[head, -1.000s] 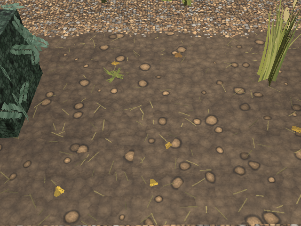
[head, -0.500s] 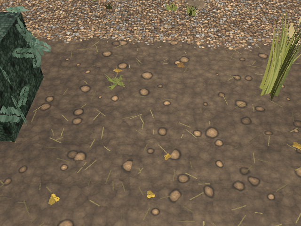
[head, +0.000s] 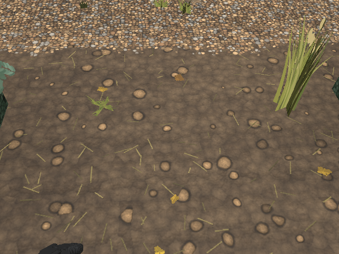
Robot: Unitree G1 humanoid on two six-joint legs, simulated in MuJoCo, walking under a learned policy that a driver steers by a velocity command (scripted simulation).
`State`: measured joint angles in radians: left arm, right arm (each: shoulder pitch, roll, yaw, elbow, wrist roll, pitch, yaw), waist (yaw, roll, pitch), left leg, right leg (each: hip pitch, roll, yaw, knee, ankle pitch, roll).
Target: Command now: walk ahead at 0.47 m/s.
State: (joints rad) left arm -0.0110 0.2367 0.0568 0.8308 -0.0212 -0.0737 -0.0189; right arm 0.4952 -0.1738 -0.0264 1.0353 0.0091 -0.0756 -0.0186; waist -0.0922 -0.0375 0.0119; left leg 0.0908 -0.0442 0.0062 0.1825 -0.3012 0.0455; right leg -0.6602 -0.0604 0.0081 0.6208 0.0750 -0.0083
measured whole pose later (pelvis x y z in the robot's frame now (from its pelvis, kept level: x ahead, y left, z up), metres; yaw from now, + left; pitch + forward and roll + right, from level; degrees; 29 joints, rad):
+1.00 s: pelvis +0.55 +0.02 +0.01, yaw +0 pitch +1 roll +1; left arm 0.10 0.29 0.05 0.88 -0.01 -0.07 0.00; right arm 0.34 -0.25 -0.05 0.95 0.00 -0.09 0.01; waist -0.06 -0.04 0.01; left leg -0.07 -0.07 0.05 0.20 -0.16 0.07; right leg -0.67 -0.13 0.04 0.79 -0.04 0.00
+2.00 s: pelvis +1.07 +0.01 +0.00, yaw -8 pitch +1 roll +1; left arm 0.21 0.30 0.08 0.89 -0.02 0.00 0.03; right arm 0.15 -0.25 -0.05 0.87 -0.03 -0.08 0.00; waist 0.00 -0.04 0.07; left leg -0.26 0.01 0.15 0.38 -0.14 0.05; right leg -0.58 -0.07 0.02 1.08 -0.37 0.03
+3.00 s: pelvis +1.17 -0.01 +0.00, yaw -12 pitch -2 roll +0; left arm 0.14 0.24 0.05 1.07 0.00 0.01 0.03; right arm 0.18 -0.22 -0.02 1.08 -0.01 -0.01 -0.03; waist 0.00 0.00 0.04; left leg -0.15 0.01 0.02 0.47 -0.29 0.00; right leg -0.24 -0.02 -0.01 0.47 -0.20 0.01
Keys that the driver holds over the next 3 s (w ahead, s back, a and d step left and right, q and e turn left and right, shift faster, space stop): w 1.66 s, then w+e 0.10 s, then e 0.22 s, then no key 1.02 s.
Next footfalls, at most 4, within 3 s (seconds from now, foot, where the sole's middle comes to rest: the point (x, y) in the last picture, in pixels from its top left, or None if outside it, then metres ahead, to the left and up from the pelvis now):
0.12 right None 0.26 -0.13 -0.78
0.68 left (130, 237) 0.56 0.11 -0.78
1.22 right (182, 171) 0.85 -0.13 -0.78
1.78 left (130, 122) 1.16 0.10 -0.78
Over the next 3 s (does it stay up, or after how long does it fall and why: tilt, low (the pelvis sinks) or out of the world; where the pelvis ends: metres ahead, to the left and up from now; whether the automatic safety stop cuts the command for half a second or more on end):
stays up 1.17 -0.01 0.00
